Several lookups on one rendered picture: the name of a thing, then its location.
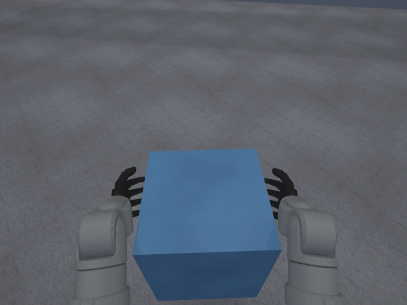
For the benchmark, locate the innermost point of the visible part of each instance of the carton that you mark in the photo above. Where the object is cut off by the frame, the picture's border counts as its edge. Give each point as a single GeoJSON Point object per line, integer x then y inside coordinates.
{"type": "Point", "coordinates": [206, 229]}

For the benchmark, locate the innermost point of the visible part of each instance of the right robot hand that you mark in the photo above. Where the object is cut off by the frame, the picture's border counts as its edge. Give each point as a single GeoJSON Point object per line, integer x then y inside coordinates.
{"type": "Point", "coordinates": [286, 188]}

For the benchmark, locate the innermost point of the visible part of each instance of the right robot forearm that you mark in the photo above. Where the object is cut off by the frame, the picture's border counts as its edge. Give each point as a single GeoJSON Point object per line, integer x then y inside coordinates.
{"type": "Point", "coordinates": [312, 253]}

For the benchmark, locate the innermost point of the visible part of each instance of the left robot hand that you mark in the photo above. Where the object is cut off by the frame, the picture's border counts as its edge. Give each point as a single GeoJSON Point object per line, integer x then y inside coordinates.
{"type": "Point", "coordinates": [122, 185]}

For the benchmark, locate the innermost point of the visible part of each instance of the left robot forearm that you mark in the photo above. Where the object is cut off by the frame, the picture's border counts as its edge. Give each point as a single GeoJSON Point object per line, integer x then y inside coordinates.
{"type": "Point", "coordinates": [101, 254]}

